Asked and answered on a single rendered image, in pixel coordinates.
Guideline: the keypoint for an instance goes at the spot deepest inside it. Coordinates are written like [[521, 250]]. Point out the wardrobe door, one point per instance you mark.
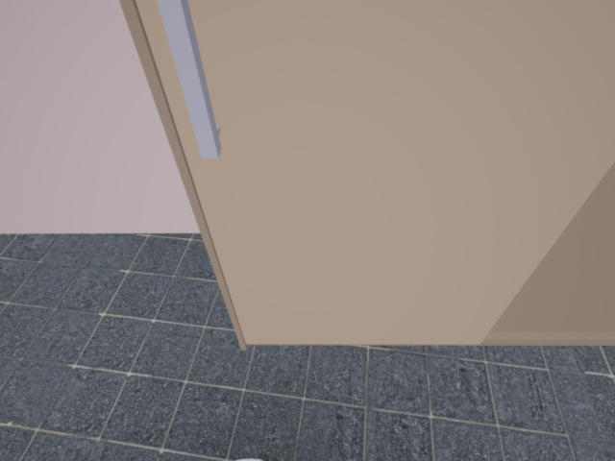
[[392, 171], [573, 287]]

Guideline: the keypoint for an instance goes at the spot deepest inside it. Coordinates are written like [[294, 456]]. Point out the handle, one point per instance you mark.
[[177, 21]]

